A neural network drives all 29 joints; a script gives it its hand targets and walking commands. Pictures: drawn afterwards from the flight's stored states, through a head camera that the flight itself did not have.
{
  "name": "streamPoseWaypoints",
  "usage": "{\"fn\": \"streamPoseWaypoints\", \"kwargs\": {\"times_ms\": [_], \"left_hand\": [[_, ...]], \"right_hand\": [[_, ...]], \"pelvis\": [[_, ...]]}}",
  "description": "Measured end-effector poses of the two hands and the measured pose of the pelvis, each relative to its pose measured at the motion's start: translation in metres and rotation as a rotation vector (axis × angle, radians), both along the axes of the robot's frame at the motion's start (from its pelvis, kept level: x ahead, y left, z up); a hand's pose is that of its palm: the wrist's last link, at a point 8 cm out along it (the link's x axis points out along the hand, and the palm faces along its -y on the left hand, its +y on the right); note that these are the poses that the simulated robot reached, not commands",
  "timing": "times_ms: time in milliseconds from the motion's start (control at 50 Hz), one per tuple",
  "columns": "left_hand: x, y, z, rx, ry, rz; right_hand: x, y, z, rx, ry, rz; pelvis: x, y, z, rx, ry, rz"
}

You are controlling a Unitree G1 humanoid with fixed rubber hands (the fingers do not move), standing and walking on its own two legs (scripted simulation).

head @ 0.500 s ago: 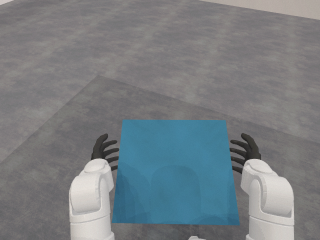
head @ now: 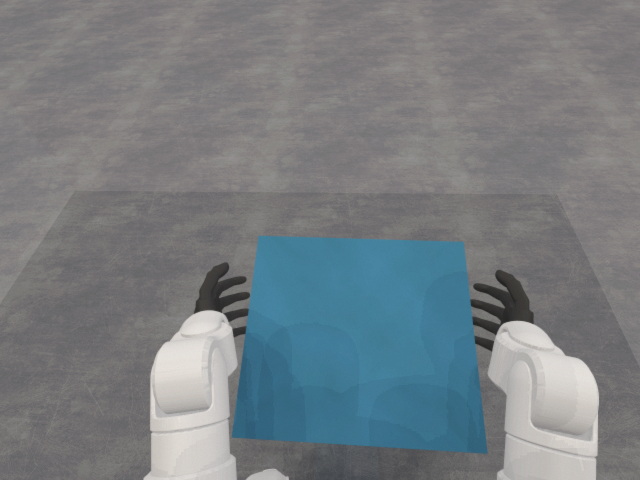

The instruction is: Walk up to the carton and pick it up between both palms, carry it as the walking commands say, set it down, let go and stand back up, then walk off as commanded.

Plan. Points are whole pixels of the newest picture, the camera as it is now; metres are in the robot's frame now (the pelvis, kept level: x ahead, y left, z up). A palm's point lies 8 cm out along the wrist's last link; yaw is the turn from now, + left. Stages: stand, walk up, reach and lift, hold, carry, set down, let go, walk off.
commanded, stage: carry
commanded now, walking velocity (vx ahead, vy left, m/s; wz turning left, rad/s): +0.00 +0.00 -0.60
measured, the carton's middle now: (355, 343) +0.31 -0.02 -0.04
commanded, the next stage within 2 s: none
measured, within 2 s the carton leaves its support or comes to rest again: neither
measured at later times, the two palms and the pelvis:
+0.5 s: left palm (301, 333) +0.26 +0.05 +0.09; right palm out of the picture +0.16 -0.27 +0.08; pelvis -0.05 -0.02 +0.00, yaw -18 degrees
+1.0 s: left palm (355, 382) +0.21 -0.01 +0.08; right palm out of the picture +0.03 -0.29 +0.09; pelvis -0.11 +0.00 +0.01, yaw -36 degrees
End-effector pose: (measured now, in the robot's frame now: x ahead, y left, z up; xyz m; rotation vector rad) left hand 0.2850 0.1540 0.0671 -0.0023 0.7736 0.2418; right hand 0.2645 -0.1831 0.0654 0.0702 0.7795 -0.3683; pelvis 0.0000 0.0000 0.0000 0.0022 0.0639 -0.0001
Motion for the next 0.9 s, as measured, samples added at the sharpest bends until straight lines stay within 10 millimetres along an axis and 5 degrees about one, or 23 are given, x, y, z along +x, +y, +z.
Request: {"fn": "streamPoseWaypoints", "kwargs": {"times_ms": [280,420,520,640,900], "left_hand": [[-0.021,-0.007,0.015,-0.052,-0.025,-0.051],[-0.014,-0.062,0.027,-0.028,-0.065,-0.177],[-0.025,-0.115,0.016,-0.01,-0.049,-0.266],[-0.04,-0.15,0.005,0.007,0.001,-0.382],[-0.063,-0.147,0.004,-0.058,-0.016,-0.449]], "right_hand": [[-0.045,-0.006,0.026,-0.04,-0.022,-0.042],[-0.078,-0.053,0.026,-0.022,-0.058,-0.152],[-0.117,-0.097,0.008,-0.005,-0.043,-0.251],[-0.165,-0.117,0.001,0.017,0.003,-0.383],[-0.21,-0.105,0.017,-0.029,-0.021,-0.443]], "pelvis": [[-0.026,0.011,0.011,-0.04,-0.017,-0.182],[-0.044,-0.009,0.008,-0.051,0.0,-0.276],[-0.058,-0.025,0.0,-0.025,0.002,-0.327],[-0.076,-0.028,0.003,0.003,0.0,-0.399],[-0.098,-0.007,0.004,-0.005,-0.007,-0.55]]}}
